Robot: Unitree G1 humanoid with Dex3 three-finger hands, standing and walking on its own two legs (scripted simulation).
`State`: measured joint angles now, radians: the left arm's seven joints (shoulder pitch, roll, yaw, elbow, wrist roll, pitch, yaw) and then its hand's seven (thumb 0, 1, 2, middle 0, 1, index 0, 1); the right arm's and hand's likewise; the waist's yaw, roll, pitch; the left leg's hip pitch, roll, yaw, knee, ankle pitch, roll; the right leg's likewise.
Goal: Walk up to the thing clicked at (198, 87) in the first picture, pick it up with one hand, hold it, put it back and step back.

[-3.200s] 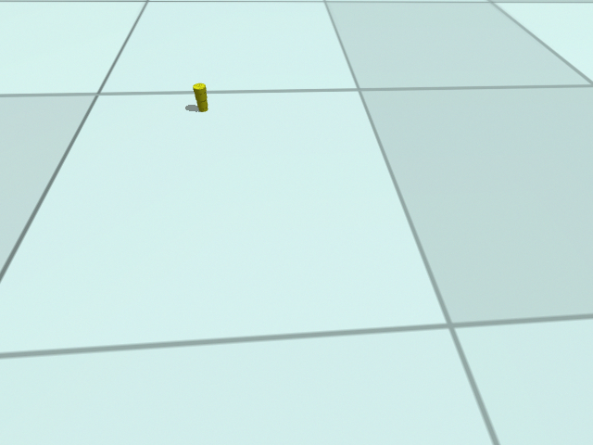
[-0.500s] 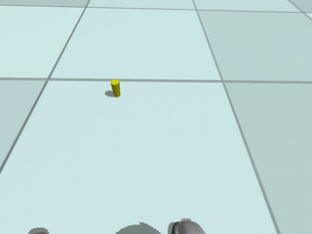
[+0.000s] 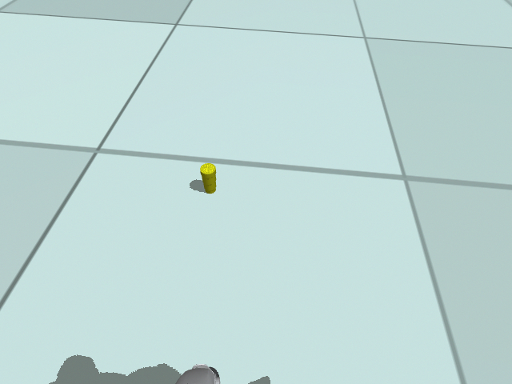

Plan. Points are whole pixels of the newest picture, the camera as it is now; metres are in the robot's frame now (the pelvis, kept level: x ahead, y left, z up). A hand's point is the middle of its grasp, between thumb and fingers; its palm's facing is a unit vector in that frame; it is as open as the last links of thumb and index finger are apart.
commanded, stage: walk up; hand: left
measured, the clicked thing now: (209, 179) +1.13 +0.26 -0.69
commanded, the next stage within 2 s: none
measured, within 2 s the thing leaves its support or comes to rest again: neither
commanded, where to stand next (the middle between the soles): +0.77 -0.01 m, yaw +0 degrees
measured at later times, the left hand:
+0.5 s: hand (132, 282) +0.33 +0.26 -0.13, palm faces -0.09 -0.92 -0.38, open 7.4 cm
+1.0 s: hand (144, 239) +0.45 +0.28 -0.17, palm faces -0.03 -0.93 -0.35, open 7.4 cm
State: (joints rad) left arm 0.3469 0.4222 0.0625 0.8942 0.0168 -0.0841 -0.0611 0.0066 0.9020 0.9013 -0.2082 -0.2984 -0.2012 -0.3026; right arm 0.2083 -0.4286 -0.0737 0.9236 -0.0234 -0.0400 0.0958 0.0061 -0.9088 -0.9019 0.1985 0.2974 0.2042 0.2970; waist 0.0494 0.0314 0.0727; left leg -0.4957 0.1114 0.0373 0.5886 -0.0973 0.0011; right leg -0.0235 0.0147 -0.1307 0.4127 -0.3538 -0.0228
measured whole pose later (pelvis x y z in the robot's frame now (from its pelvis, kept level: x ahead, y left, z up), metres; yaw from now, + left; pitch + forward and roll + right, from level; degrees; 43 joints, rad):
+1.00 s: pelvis +0.42 +0.00 -0.01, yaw +0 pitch -3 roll -1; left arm 0.34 0.44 0.04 0.91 0.01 -0.04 -0.04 0.01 0.90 0.90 -0.21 -0.30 -0.20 -0.30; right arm 0.25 -0.41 -0.07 0.87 -0.01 -0.08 0.07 0.00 -0.91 -0.90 0.20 0.30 0.21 0.30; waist 0.01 -0.04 0.06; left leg -0.37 0.05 0.08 0.64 -0.22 0.03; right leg -0.29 -0.05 -0.02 0.97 -0.46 -0.03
